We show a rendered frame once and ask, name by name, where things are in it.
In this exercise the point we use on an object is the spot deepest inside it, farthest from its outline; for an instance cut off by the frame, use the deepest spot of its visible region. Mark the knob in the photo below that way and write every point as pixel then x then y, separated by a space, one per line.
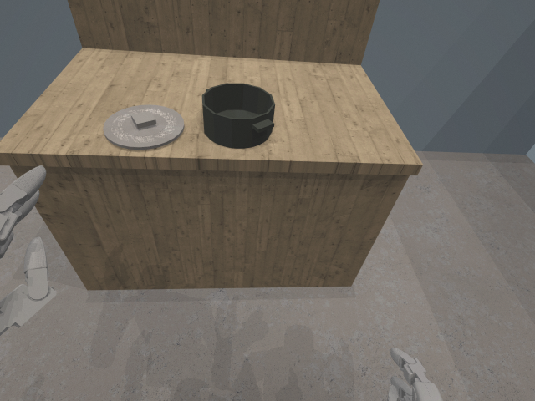
pixel 143 119

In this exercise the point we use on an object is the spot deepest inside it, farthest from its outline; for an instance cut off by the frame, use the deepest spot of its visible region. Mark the robot right hand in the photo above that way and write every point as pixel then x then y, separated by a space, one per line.
pixel 415 375

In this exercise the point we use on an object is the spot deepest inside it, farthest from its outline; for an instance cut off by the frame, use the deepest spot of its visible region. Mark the pot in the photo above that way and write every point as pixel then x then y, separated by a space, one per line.
pixel 237 116

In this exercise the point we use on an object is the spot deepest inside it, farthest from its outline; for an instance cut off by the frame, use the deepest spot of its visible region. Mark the robot left hand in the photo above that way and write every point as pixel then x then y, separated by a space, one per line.
pixel 16 201

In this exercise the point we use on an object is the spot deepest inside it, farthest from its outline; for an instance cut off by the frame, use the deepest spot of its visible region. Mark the table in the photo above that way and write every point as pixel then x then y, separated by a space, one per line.
pixel 302 209

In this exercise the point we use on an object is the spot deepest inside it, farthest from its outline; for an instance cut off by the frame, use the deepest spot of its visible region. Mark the lid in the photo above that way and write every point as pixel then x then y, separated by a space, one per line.
pixel 120 130

